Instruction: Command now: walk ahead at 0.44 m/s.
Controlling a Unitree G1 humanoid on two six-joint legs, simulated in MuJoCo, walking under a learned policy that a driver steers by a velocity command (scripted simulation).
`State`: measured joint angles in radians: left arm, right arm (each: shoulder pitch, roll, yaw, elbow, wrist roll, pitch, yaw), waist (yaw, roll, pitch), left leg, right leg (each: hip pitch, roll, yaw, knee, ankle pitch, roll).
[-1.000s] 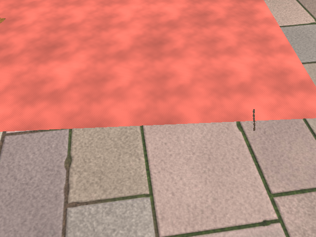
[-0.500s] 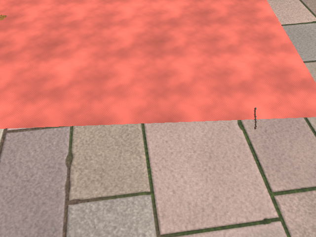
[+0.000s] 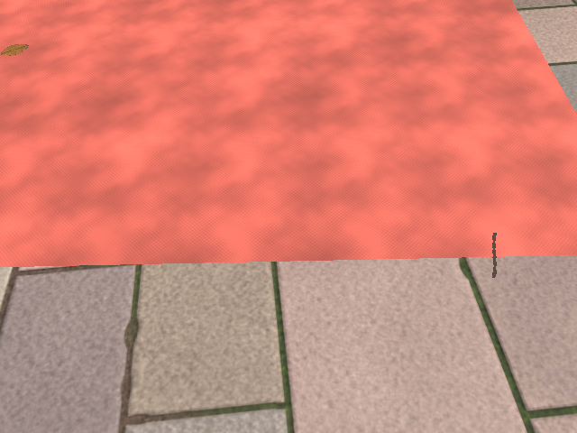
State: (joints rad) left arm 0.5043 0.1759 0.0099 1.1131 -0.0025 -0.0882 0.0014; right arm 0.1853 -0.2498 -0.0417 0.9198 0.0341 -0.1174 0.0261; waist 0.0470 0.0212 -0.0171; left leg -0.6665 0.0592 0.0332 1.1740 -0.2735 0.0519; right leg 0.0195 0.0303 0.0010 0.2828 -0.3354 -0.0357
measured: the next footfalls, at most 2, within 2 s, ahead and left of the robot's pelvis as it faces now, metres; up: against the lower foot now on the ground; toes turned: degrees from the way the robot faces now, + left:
left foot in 0.20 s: +0.31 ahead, +0.13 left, +0.00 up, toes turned +2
right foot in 0.76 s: +0.60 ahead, -0.11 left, +0.00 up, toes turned -3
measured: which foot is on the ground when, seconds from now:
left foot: up 0.00-0.18, down 0.20-0.78, up 0.80-1.00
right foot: down 0.00-0.22, up 0.24-0.74, down 0.76-1.00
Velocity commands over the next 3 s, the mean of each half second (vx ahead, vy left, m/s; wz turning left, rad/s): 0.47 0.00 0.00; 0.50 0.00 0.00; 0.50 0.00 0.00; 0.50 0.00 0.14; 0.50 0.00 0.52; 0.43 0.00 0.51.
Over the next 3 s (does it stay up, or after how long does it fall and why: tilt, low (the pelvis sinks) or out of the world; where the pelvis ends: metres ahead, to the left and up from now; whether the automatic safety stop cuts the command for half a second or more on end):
stays up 1.63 0.18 -0.01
